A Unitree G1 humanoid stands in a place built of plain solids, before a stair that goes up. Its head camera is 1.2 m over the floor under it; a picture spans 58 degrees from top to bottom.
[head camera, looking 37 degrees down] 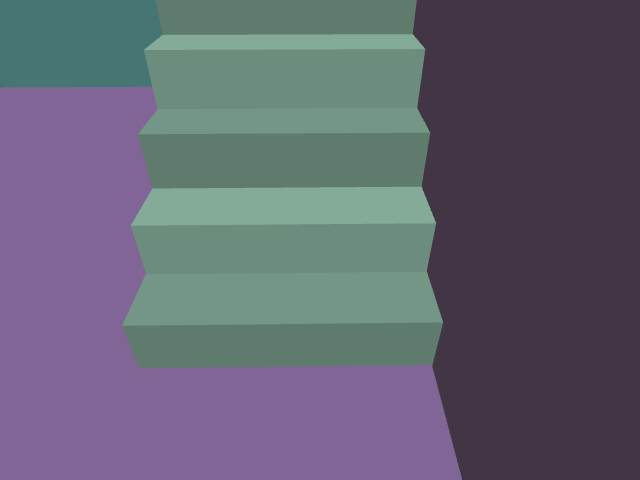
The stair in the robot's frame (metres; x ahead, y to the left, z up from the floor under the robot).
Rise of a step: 0.21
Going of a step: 0.23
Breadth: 0.97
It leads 1 degrees to the left of straight ahead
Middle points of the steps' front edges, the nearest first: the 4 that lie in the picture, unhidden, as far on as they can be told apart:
0.89 0.11 0.21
1.13 0.11 0.41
1.36 0.12 0.62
1.59 0.12 0.83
